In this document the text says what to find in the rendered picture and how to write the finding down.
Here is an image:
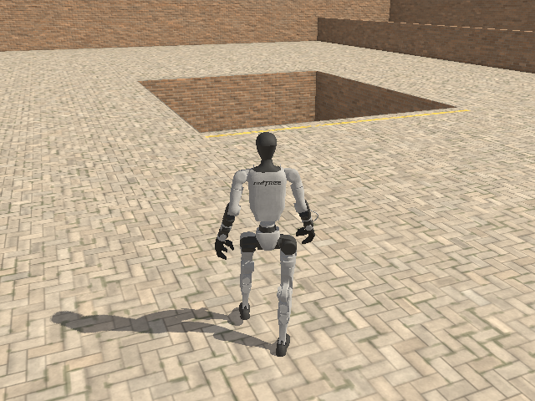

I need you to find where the robot left upper arm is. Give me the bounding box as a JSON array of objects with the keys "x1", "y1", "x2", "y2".
[{"x1": 227, "y1": 169, "x2": 250, "y2": 216}]

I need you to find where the robot right thigh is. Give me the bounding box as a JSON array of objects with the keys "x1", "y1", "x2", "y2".
[{"x1": 277, "y1": 234, "x2": 297, "y2": 302}]

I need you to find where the robot left hand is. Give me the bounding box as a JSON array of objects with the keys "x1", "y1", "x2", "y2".
[{"x1": 215, "y1": 238, "x2": 234, "y2": 260}]

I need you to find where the robot right hand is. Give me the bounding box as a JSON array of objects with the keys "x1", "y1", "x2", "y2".
[{"x1": 296, "y1": 227, "x2": 315, "y2": 244}]

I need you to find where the left robot foot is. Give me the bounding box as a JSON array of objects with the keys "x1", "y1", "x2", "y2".
[{"x1": 239, "y1": 302, "x2": 250, "y2": 320}]

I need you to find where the right robot forearm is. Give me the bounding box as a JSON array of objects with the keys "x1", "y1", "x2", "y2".
[{"x1": 299, "y1": 200, "x2": 313, "y2": 231}]

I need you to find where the robot right upper arm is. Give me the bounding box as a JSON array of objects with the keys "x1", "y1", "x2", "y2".
[{"x1": 284, "y1": 168, "x2": 308, "y2": 213}]

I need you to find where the left robot forearm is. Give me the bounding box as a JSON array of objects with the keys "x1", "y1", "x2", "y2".
[{"x1": 217, "y1": 203, "x2": 235, "y2": 241}]

